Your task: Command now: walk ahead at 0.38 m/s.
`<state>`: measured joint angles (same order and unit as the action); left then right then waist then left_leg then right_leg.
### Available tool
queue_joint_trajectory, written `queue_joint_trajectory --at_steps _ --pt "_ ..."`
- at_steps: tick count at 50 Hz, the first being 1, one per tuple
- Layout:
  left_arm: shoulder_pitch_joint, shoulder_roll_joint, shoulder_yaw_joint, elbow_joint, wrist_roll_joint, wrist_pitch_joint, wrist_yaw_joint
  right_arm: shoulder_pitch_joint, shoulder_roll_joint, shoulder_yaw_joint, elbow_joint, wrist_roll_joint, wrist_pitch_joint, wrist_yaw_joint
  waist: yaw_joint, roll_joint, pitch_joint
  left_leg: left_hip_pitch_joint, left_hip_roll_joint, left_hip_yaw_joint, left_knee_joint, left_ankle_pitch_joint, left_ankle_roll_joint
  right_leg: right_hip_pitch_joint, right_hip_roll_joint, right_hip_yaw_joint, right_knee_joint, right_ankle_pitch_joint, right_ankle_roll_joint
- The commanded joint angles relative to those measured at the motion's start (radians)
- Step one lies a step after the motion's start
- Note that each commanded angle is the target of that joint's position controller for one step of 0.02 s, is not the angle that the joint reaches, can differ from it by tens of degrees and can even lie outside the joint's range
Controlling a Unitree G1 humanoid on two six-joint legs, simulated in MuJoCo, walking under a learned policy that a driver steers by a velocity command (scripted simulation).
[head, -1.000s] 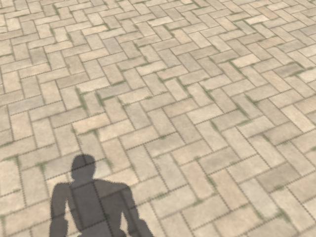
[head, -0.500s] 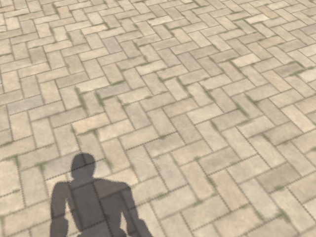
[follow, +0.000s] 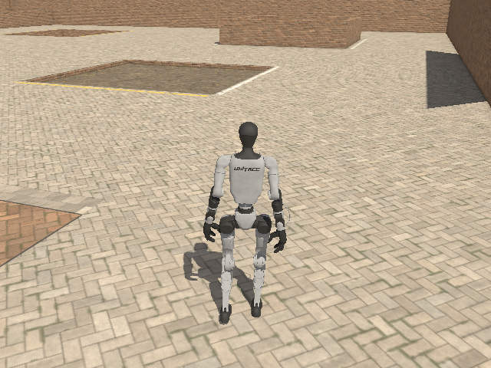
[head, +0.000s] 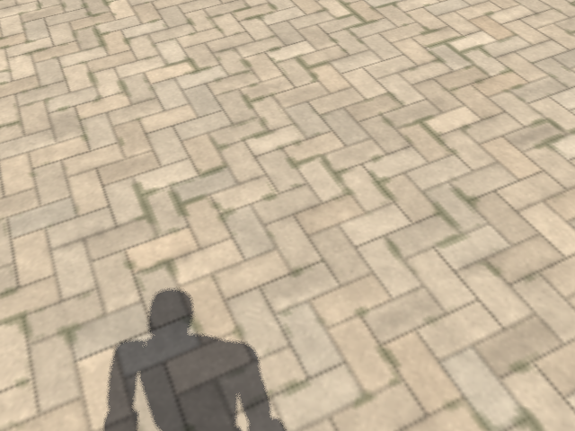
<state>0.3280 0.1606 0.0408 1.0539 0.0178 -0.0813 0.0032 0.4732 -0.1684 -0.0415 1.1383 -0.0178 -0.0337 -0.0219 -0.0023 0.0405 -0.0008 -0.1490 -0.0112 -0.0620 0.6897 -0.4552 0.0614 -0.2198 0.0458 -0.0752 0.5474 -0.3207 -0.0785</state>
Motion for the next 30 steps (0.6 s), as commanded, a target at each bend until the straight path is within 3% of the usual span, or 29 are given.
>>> queue_joint_trajectory --at_steps 1,2,3,5,7,10,14,16,18,19,20,21,22,23,24,25,27,30 --pt "0.295 0.129 0.033 0.056 0.003 0.014 0.004 -0.172 -0.069 -0.009 -0.134 -0.031 -0.040 0.024 0.085 -0.119 0.178 -0.612 0.029 0.041 0.427 0.011 0.039 0.297 -0.394 0.633 -0.393 -0.256 -0.138" --pt "0.214 0.115 0.027 0.026 0.005 0.008 0.002 -0.173 -0.037 -0.002 -0.130 -0.021 -0.047 0.032 0.054 -0.071 0.186 -0.589 0.057 0.032 0.436 0.100 0.036 0.239 -0.359 0.542 -0.405 -0.156 -0.128" --pt "0.175 0.103 0.020 0.010 0.005 0.001 0.004 -0.177 -0.033 -0.003 -0.130 -0.015 -0.051 0.040 0.031 -0.058 0.178 -0.565 0.076 0.036 0.420 0.159 0.031 0.216 -0.322 0.460 -0.421 -0.068 -0.115" --pt "0.184 0.072 0.005 0.020 0.001 -0.014 0.007 -0.172 -0.045 -0.011 -0.131 -0.020 -0.039 0.049 0.011 -0.084 0.141 -0.545 0.077 0.070 0.391 0.214 0.013 0.237 -0.265 0.330 -0.415 0.161 -0.093" --pt "0.244 0.068 -0.004 0.046 -0.003 -0.022 0.011 -0.203 -0.049 -0.016 -0.145 -0.018 -0.026 0.051 0.009 -0.109 0.118 -0.573 0.062 0.108 0.378 0.236 0.004 0.282 -0.245 0.244 -0.381 0.434 -0.085" --pt "0.273 0.068 -0.016 0.054 -0.001 -0.025 0.013 -0.352 -0.036 -0.008 -0.206 -0.012 -0.017 0.053 0.025 -0.124 0.136 -0.585 0.040 0.158 0.262 0.286 -0.008 0.253 -0.220 0.172 -0.380 0.616 -0.081" --pt "0.275 0.083 -0.024 0.057 -0.001 -0.031 0.021 -0.508 -0.022 0.009 -0.270 0.002 -0.015 0.054 0.042 -0.150 0.164 -0.435 -0.006 0.219 -0.017 0.364 0.010 0.191 -0.204 0.119 -0.388 0.745 -0.070" --pt "0.263 0.107 -0.020 0.059 -0.001 -0.038 0.024 -0.481 -0.054 0.002 -0.273 0.004 -0.015 0.045 0.013 -0.159 0.133 -0.326 -0.036 0.228 -0.072 0.362 0.046 0.219 -0.226 0.105 -0.330 0.946 -0.063" --pt "0.234 0.133 -0.013 0.056 0.000 -0.039 0.029 -0.328 -0.099 -0.019 -0.230 0.005 -0.023 0.031 -0.063 -0.161 0.042 -0.165 -0.075 0.214 -0.095 0.329 0.085 0.267 -0.235 0.089 -0.142 1.147 -0.051" --pt "0.210 0.146 -0.009 0.051 -0.002 -0.035 0.028 -0.185 -0.117 -0.033 -0.182 0.005 -0.030 0.024 -0.125 -0.155 -0.029 -0.022 -0.080 0.200 -0.153 0.350 0.105 0.257 -0.229 0.080 0.023 1.127 -0.047" --pt "0.198 0.143 -0.009 0.045 -0.007 -0.032 0.023 -0.051 -0.150 -0.050 -0.141 -0.009 -0.036 0.015 -0.182 -0.132 -0.091 0.171 -0.015 0.134 -0.201 0.322 0.128 0.140 -0.198 0.065 0.231 0.932 -0.044" --pt "0.224 0.079 -0.020 0.018 -0.004 -0.030 0.017 0.071 -0.239 -0.072 -0.126 -0.031 -0.039 0.012 -0.189 0.012 -0.200 0.343 0.251 -0.178 -0.223 0.170 0.181 -0.031 -0.110 0.017 0.578 0.384 -0.041" --pt "0.318 0.035 -0.014 0.013 -0.032 -0.021 0.003 0.021 -0.252 -0.075 -0.135 -0.020 -0.026 0.024 -0.103 0.163 -0.255 0.451 0.432 -0.684 -0.413 0.058 0.328 -0.328 0.053 0.080 0.883 -0.189 -0.022" --pt "0.213 0.099 -0.002 -0.012 -0.008 -0.014 0.005 -0.107 -0.204 -0.065 -0.152 0.008 -0.025 0.031 -0.068 0.027 -0.100 0.306 0.388 -0.593 -0.476 -0.088 0.296 -0.416 -0.036 0.138 0.886 -0.087 -0.040" --pt "0.113 0.109 0.004 -0.042 0.001 -0.017 -0.002 -0.191 -0.136 -0.045 -0.170 0.013 -0.033 0.035 -0.053 -0.023 0.009 0.162 0.352 -0.457 -0.508 -0.049 0.264 -0.418 -0.072 0.130 0.832 -0.001 -0.042" --pt "0.090 0.087 0.005 -0.046 0.002 -0.016 -0.004 -0.212 -0.092 -0.032 -0.161 0.005 -0.045 0.037 -0.016 -0.076 0.070 0.050 0.311 -0.354 -0.535 0.091 0.232 -0.373 -0.103 0.129 0.768 0.036 -0.039" --pt "0.117 0.044 0.002 -0.037 0.021 0.008 -0.013 -0.183 -0.053 -0.014 -0.133 0.002 -0.065 0.025 0.037 -0.056 0.072 -0.057 0.240 -0.200 -0.548 0.272 0.184 -0.270 -0.134 0.128 0.675 0.049 -0.016" --pt "0.064 0.045 0.007 -0.063 0.022 0.032 -0.023 -0.103 -0.086 -0.013 -0.105 0.004 -0.084 0.019 0.049 -0.020 0.085 -0.058 0.205 -0.097 -0.563 0.432 0.171 -0.311 -0.143 0.089 0.588 0.087 0.011"
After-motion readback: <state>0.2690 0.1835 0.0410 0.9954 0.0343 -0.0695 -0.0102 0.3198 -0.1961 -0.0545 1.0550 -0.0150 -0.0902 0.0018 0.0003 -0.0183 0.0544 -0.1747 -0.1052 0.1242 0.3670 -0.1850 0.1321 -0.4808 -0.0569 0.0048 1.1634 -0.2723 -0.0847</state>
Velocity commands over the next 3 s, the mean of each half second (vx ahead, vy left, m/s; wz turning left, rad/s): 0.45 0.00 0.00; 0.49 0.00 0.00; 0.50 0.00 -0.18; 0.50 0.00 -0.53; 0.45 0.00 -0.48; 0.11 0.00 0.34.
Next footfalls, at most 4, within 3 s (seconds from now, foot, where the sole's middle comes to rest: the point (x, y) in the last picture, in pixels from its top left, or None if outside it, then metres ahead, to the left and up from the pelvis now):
0.40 left None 0.37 0.06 -0.77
0.96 right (354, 366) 0.68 -0.10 -0.77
1.50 left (285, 268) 0.99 0.07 -0.77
2.06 right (373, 217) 1.18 -0.20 -0.77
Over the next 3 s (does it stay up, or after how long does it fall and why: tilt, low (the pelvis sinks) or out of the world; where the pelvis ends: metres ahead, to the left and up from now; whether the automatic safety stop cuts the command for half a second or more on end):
stays up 1.36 -0.25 0.01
